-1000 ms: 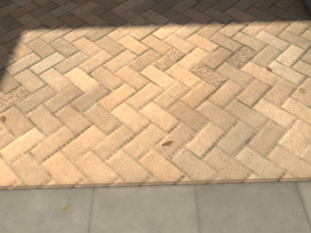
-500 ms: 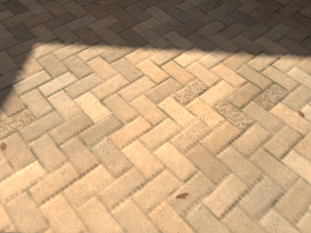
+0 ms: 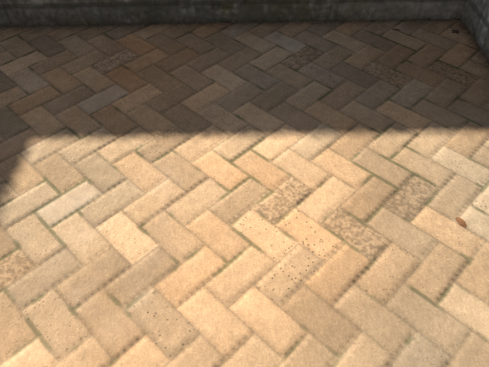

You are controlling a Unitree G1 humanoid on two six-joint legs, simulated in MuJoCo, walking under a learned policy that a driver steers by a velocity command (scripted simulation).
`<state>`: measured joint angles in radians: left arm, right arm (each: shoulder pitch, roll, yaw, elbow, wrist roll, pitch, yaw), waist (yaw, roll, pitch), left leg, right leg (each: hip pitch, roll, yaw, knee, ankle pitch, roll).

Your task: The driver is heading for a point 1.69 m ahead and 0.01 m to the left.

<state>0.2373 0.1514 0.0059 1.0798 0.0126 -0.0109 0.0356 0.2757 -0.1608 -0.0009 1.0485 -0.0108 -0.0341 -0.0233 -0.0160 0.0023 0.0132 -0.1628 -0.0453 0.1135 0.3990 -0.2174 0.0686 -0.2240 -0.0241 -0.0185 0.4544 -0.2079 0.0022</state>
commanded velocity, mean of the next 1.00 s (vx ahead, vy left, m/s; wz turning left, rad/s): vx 0.01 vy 0.00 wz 0.00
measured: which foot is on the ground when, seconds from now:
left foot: down 0.00-1.00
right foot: down 0.00-1.00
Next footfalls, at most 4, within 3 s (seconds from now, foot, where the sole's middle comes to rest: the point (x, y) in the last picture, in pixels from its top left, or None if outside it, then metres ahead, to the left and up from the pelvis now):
2.28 right None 0.23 -0.14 -0.78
2.78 left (251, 353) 0.58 0.02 -0.78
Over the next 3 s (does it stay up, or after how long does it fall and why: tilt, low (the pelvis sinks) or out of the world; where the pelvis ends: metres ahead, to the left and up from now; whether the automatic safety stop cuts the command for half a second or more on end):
stays up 0.52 -0.04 0.00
